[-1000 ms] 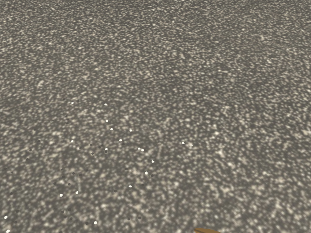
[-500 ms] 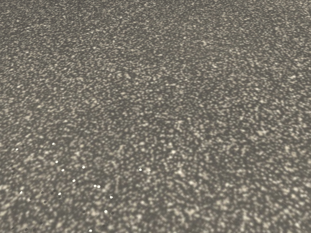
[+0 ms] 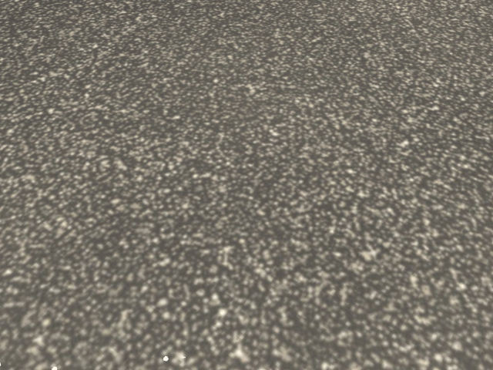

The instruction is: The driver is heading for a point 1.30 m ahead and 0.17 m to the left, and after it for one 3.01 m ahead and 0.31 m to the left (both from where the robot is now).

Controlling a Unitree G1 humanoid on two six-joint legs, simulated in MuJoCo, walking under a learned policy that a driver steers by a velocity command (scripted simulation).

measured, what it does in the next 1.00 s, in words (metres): walks ahead: right foot, then left foot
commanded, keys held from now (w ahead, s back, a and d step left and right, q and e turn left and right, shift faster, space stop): w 1.00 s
